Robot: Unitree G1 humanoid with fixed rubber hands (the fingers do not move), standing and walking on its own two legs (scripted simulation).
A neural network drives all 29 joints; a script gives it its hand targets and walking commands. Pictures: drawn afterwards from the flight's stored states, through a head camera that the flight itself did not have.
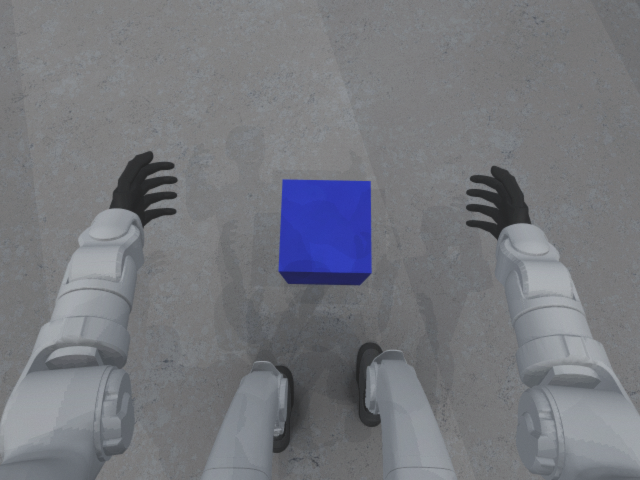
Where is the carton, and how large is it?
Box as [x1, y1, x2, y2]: [279, 179, 371, 284]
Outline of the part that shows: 283,179 279,248 279,272 288,283 360,284 371,272 370,181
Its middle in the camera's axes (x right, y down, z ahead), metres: +0.01 -0.01 +0.97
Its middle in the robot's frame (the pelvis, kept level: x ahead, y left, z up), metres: +0.50 -0.01 -0.56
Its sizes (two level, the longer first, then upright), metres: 0.210 0.200 0.250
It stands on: the floor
